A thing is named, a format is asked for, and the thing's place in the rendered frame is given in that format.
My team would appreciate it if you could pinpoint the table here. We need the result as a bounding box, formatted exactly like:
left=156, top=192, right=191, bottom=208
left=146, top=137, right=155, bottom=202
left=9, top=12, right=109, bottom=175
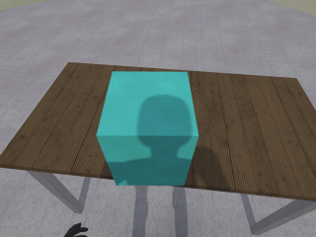
left=0, top=62, right=316, bottom=235

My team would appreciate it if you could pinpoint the carton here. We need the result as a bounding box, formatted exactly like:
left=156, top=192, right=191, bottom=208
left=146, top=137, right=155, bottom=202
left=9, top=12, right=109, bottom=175
left=96, top=71, right=199, bottom=186

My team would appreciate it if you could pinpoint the left robot hand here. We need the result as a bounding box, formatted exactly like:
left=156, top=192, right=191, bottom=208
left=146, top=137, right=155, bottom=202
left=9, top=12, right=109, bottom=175
left=64, top=222, right=89, bottom=237

